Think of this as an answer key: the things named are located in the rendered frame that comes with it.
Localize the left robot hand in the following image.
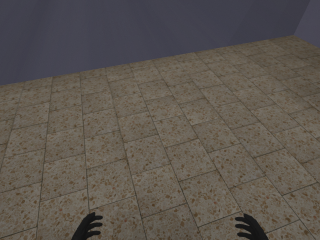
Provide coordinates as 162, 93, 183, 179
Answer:
71, 212, 103, 240

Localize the right robot hand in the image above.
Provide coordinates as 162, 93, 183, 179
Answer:
235, 213, 269, 240

